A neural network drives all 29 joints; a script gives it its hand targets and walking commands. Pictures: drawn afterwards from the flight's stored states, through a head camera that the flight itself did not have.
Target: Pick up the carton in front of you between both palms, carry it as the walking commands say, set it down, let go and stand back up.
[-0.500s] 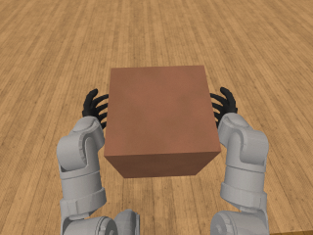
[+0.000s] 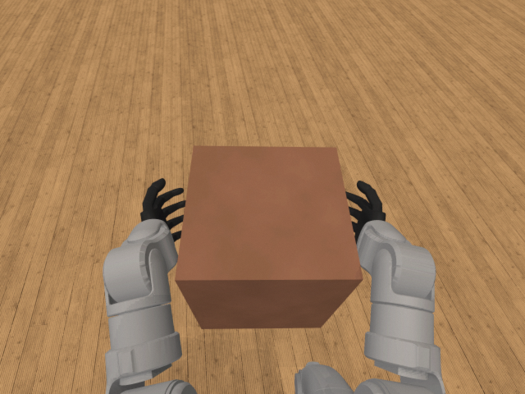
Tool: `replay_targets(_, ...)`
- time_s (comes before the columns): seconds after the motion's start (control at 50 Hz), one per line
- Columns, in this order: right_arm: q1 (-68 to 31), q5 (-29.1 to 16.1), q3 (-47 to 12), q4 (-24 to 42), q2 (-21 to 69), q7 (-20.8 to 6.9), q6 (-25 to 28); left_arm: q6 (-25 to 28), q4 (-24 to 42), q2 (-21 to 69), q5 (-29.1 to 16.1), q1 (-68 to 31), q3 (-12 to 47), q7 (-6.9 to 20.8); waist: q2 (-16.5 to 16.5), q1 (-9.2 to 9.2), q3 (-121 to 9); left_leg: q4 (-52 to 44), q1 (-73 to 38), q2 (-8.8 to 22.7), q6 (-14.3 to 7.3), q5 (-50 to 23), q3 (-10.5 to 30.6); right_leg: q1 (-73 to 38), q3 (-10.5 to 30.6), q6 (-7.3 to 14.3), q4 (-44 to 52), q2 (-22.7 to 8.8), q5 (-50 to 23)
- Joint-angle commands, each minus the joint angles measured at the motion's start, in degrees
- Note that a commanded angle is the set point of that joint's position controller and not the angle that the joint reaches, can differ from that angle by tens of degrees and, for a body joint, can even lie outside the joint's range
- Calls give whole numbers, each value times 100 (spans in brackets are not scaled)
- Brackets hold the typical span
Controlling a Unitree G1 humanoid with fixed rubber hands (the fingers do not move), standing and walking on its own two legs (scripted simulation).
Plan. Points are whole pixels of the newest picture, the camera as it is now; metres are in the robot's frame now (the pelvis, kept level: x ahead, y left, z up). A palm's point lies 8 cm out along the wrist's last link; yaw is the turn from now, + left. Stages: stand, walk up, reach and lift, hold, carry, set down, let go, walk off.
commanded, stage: carry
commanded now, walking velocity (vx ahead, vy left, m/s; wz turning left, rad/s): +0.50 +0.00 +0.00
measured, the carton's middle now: (263, 245) +0.33 -0.01 +0.02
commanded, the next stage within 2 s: none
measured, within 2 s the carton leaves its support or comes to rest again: neither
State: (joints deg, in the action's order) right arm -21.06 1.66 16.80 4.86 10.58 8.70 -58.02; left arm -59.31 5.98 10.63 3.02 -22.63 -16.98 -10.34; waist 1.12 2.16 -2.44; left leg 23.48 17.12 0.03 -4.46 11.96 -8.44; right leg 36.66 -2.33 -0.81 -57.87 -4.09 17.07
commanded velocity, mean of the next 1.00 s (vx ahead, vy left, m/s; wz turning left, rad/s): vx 0.50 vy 0.00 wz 0.00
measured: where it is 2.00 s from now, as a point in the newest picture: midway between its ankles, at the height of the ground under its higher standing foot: (239, 164)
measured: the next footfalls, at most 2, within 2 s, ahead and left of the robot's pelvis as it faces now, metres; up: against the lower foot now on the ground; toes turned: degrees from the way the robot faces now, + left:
right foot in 0.24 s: +0.33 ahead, -0.13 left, +0.00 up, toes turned -9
left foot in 0.72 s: +0.63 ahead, +0.12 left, +0.00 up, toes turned +14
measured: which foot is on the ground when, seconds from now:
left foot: down 0.00-0.24, up 0.26-0.70, down 0.72-1.00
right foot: up 0.00-0.22, down 0.24-0.76, up 0.78-1.00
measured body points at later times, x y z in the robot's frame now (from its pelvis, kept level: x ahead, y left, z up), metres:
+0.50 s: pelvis +0.31 -0.04 +0.01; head +0.28 -0.05 +0.46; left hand +0.53 +0.13 +0.09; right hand +0.55 -0.18 +0.08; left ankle +0.36 +0.11 -0.69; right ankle +0.29 -0.12 -0.74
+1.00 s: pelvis +0.61 +0.02 +0.01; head +0.60 +0.04 +0.46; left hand +0.85 +0.17 +0.08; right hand +0.84 -0.13 +0.08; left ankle +0.59 +0.11 -0.74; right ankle +0.68 -0.13 -0.70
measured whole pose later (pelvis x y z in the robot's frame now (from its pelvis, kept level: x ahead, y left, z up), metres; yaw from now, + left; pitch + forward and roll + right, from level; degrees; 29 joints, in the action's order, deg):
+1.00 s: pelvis +0.61 +0.02 +0.01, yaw +0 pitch +5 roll -1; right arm 6.4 -0.3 2.3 29.0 7.9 8.9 -63.6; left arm -64.2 30.3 7.8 1.4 6.0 -1.4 -8.9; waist 0.9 1.9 -6.9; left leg 15.7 10.8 3.0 -2.0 9.7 -13.6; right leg 32.8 -5.7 -1.6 -42.9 -7.1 10.7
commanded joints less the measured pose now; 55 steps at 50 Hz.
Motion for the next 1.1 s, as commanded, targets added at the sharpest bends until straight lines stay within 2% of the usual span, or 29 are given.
replay_targets(0.0,-2774,-1020,-4052,873,4557,-142,199,256,459,4658,-728,-2258,4008,108,-749,-81,-2087,-908,-2497,1465,-498,-2238,1329,514,-111,-109,1069,-85,-523)
replay_targets(0.06,-1812,-1037,-4093,1273,4549,-166,199,266,970,4672,-892,-1490,4234,174,-862,-114,-1920,-925,-2691,1279,-370,-2924,909,217,-426,-95,2129,4,-1023)
replay_targets(0.14,-819,-1025,-4113,1977,4367,-136,62,126,1939,4463,-1172,-769,4505,261,-957,-68,-1655,-735,-2855,1149,-239,-3363,523,-366,-817,-13,3163,155,-1634)
replay_targets(0.18,-372,-1043,-4179,2323,4212,-109,-76,-6,2277,4288,-1271,-347,4530,293,-850,-103,-1694,-104,-2634,1072,-76,-3877,309,-1314,-1147,86,3726,379,-1753)
replay_targets(0.2,-137,-1017,-4204,2458,4075,-100,-158,-82,2373,4163,-1258,-41,4519,304,-789,-189,-1915,526,-2221,973,72,-3914,86,-2294,-1328,122,3822,496,-1733)
replay_targets(0.22,24,-1038,-4277,2594,3969,-103,-252,-173,2419,4094,-1219,245,4467,313,-634,-289,-2274,1436,-1347,849,259,-3309,-23,-3684,-969,232,3600,219,-1397)
replay_targets(0.24,88,-1053,-4364,2837,3879,-116,-353,-262,2523,3959,-1163,600,4423,325,330,-402,-2760,2884,57,637,441,-1496,-69,-5029,834,624,3534,-1087,-1144)
replay_targets(0.26,127,-1143,-4534,3099,3967,-166,-460,-302,2703,3894,-1209,551,4461,327,1492,-392,-2741,4270,1994,-245,586,1335,69,-6011,2881,1392,4084,-2116,-1156)
replay_targets(0.28,264,-1179,-4579,3182,3961,-208,-553,-380,2821,4042,-1317,737,4545,361,1241,-369,-2589,4921,2487,68,432,1569,711,-5777,2796,1516,4155,-2148,-1160)
replay_targets(0.3,169,-1212,-4642,3156,4048,-253,-622,-421,2855,4084,-1283,703,4556,392,890,-372,-2271,4949,2582,308,358,1405,834,-5248,2406,1408,4289,-1963,-1426)
replay_targets(0.32,67,-1221,-4698,3119,4101,-280,-643,-456,2911,4145,-1262,587,4572,433,302,-314,-2018,4615,2365,591,321,989,897,-4616,1925,1149,4458,-1877,-1233)
replay_targets(0.34,73,-1226,-4726,3119,4160,-309,-640,-469,3015,4197,-1310,406,4671,473,90,-271,-1801,4168,2166,741,333,664,856,-4119,1515,928,4692,-1725,-916)
replay_targets(0.38,139,-1152,-4713,3021,4187,-329,-638,-486,3027,4157,-1371,278,4782,536,322,-248,-1492,3326,1652,719,388,399,632,-3320,797,717,4996,-1450,-277)
replay_targets(0.44,463,-991,-4616,2870,3837,-229,-671,-548,2867,3739,-1338,608,4698,535,564,-230,-1043,2150,1629,704,521,-25,334,-2915,292,762,5399,-1303,198)
replay_targets(0.54,563,-927,-4469,2863,3445,-69,-786,-651,2724,3284,-1220,813,4466,392,617,-283,-598,916,1685,595,551,-916,-16,-3107,-190,641,5283,-1098,-384)
replay_targets(0.64,380,-987,-4386,2870,3214,-56,-824,-665,2650,3142,-1167,659,4445,296,744,-328,-441,451,1271,556,448,-901,-295,-3430,-325,530,4755,-1076,-1205)
replay_targets(0.66,399,-997,-4335,2847,3159,-48,-829,-663,2630,3142,-1181,681,4452,279,768,-324,-511,310,864,466,413,-803,-445,-3389,-423,464,4410,-1048,-1562)
replay_targets(0.7,654,-964,-4232,2649,3154,-31,-816,-672,2616,3112,-1197,724,4475,258,484,-202,-1154,273,-899,127,317,-231,-756,-2876,-1002,203,2822,-662,-2535)
replay_targets(0.72,766,-929,-4135,2552,3100,-26,-805,-688,2689,3069,-1206,641,4480,253,-372,-91,-1335,-106,-1934,1001,64,335,621,-1686,-1114,-55,1353,-331,-1994)
replay_targets(0.74,803,-944,-4130,2474,3152,-34,-767,-723,2849,3071,-1193,629,4549,251,-2125,-58,-1837,-998,-3052,2294,-683,784,3150,-158,-990,-279,-494,394,44)
replay_targets(0.76,808,-1034,-4193,2667,3346,-78,-717,-700,2931,3290,-1312,593,4726,286,-2009,-139,-1776,-1139,-2978,2518,-789,139,3524,434,-154,-123,-1252,185,1094)
replay_targets(0.78,764,-1092,-4312,2746,3628,-130,-682,-650,2924,3548,-1376,561,4761,333,-1433,-122,-1833,-1043,-2702,2397,-787,-267,3033,511,90,25,-1546,-71,972)
replay_targets(0.8,698,-1111,-4450,2816,3884,-198,-634,-606,2841,3780,-1346,642,4763,377,-794,-150,-1831,-1034,-2306,2329,-657,-227,2604,356,222,113,-1338,-310,563)
replay_targets(0.82,515,-1166,-4567,2895,4073,-267,-570,-539,2849,3970,-1280,650,4794,420,-480,-175,-1675,-1134,-1872,2210,-495,-183,2194,137,277,135,-859,-476,214)
replay_targets(0.84,361,-1230,-4688,3055,4183,-322,-510,-480,2764,4154,-1223,737,4786,447,-382,-182,-1581,-1293,-1510,2094,-360,-37,1718,-96,226,120,-413,-530,-4)
replay_targets(0.86,330,-1283,-4788,3117,4240,-374,-463,-414,2767,4235,-1165,774,4796,455,-467,-163,-1491,-1432,-1275,1947,-270,100,1395,-257,55,80,-17,-449,-120)
replay_targets(0.9,501,-1337,-4837,3107,4109,-435,-432,-345,2835,4198,-1074,871,4813,436,-825,-151,-1334,-1712,-1228,1881,-301,401,1079,-211,-150,-27,674,-411,-332)
replay_targets(0.98,717,-1331,-4821,3232,3780,-400,-449,-334,3011,3859,-1016,1126,4765,353,-851,-143,-1045,-1747,-1434,1596,-281,-88,506,-253,-474,-133,2257,-296,-1021)
replay_targets(1.08,803,-1179,-4630,3284,3298,-194,-600,-517,3206,3308,-1147,1020,4671,297,-845,-95,-712,-1557,-1521,1501,-226,-429,135,-685,-837,-73,2928,-242,-1541)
